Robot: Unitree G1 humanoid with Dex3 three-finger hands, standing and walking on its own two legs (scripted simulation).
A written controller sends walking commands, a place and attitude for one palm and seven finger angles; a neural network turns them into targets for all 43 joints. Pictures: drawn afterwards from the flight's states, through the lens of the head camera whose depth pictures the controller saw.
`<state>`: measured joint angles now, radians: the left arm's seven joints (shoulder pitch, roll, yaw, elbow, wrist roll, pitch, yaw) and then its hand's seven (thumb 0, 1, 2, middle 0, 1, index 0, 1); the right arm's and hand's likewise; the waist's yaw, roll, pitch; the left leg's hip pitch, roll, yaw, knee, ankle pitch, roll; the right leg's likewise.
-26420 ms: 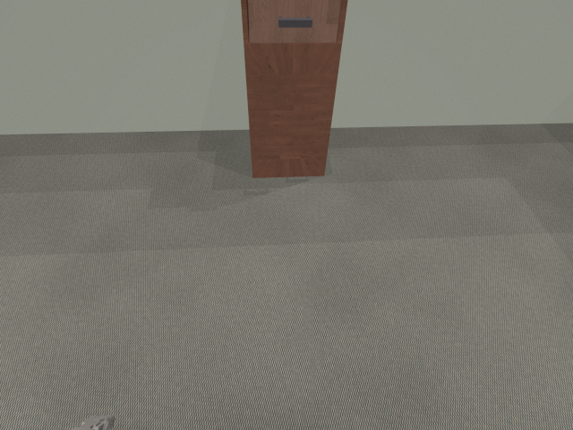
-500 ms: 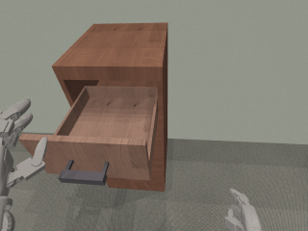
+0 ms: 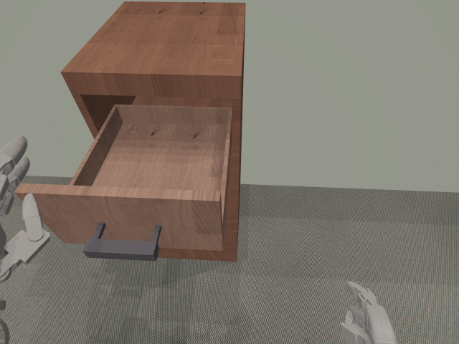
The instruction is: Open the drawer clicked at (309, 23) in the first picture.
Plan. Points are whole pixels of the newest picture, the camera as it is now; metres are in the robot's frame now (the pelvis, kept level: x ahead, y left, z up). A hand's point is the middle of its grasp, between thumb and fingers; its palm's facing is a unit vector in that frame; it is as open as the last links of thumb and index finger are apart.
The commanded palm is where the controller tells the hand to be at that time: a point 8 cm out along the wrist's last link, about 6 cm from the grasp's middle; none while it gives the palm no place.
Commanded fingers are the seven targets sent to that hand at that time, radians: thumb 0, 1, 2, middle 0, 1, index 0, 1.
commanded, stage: step back with the hand held close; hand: left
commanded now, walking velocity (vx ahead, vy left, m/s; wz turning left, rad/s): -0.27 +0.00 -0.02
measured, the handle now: (125, 239) +0.28 +0.22 +0.02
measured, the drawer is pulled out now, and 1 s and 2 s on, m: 0.28 0.28 0.28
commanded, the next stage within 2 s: stop stepping back and stand still in 0.84 s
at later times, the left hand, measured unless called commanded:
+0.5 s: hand out of the picture +0.13 +0.25 +0.19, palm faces +0.36 -0.82 -0.46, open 7.4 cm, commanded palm +0.06 +0.30 +0.21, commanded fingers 0.00 0.90 0.90 -0.20 -0.30 -0.20 -0.30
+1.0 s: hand out of the picture -0.02 +0.25 +0.20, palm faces +0.36 -0.81 -0.46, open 7.4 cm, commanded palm -0.09 +0.30 +0.21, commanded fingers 0.00 0.90 0.90 -0.20 -0.30 -0.20 -0.30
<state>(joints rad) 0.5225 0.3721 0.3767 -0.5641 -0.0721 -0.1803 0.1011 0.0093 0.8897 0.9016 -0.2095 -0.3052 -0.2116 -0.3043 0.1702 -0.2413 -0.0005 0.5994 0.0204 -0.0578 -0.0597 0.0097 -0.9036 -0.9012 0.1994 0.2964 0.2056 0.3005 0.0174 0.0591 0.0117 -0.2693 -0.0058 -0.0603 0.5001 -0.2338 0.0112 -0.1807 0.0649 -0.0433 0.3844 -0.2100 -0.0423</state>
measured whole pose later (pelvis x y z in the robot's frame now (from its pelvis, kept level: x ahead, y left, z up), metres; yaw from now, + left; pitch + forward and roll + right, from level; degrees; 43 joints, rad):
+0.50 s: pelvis -0.08 +0.02 -0.01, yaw -1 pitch +3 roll -3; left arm 0.57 0.41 0.42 -0.68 -0.07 -0.19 0.13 0.01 0.89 0.90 -0.21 -0.30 -0.21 -0.30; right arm 0.15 -0.20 0.02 0.57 0.01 -0.07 -0.04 0.01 -0.90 -0.90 0.20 0.30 0.21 0.30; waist 0.01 0.03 0.02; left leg -0.47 -0.02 -0.04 0.58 -0.16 0.03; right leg -0.28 0.07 -0.02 0.52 -0.29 -0.03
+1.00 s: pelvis -0.23 +0.02 -0.01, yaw -1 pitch +3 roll -2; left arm 0.59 0.47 0.45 -0.72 -0.10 -0.14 0.15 0.01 0.89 0.90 -0.21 -0.30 -0.21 -0.30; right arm 0.15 -0.15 0.04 0.61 -0.01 -0.12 -0.03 0.01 -0.90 -0.90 0.20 0.30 0.21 0.30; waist 0.00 0.00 -0.03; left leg -0.46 0.03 -0.02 0.37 0.02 0.02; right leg -0.27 0.06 -0.03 0.76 -0.51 0.01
